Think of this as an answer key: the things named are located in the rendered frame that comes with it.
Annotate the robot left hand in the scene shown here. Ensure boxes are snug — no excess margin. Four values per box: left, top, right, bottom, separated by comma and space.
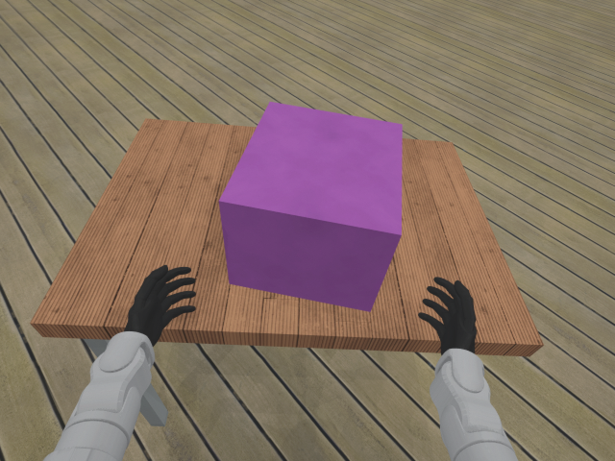
124, 265, 196, 347

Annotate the carton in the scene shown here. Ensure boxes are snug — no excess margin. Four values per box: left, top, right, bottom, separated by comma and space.
219, 102, 403, 312

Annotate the robot right forearm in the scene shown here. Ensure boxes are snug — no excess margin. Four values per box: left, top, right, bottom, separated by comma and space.
430, 349, 518, 461

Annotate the robot right hand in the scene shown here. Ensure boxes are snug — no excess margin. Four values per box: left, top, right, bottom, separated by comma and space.
418, 277, 477, 355

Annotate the robot left forearm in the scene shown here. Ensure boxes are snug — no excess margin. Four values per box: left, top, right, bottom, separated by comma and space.
43, 331, 155, 461

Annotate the table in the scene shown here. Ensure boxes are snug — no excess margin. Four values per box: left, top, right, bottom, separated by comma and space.
30, 118, 544, 426

